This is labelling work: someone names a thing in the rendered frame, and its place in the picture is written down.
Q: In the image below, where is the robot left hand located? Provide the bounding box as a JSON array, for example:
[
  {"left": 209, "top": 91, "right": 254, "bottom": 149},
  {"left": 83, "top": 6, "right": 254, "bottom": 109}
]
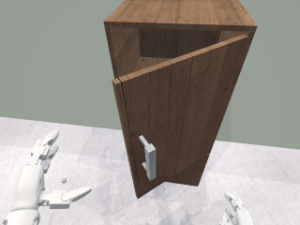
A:
[{"left": 11, "top": 129, "right": 92, "bottom": 212}]

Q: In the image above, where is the robot left forearm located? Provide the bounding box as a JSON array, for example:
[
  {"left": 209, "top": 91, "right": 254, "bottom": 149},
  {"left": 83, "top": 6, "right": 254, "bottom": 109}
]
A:
[{"left": 2, "top": 208, "right": 41, "bottom": 225}]

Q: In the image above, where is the handle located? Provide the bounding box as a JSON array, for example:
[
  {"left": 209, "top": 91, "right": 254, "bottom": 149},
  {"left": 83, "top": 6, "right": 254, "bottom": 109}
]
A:
[{"left": 139, "top": 135, "right": 157, "bottom": 181}]

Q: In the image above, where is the cupboard door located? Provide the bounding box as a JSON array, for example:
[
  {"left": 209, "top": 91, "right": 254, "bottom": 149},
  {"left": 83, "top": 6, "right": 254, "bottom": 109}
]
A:
[{"left": 112, "top": 35, "right": 248, "bottom": 199}]

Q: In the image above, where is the robot right hand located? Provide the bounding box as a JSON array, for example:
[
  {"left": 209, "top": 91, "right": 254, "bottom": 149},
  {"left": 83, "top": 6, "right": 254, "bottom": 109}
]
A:
[{"left": 219, "top": 190, "right": 255, "bottom": 225}]

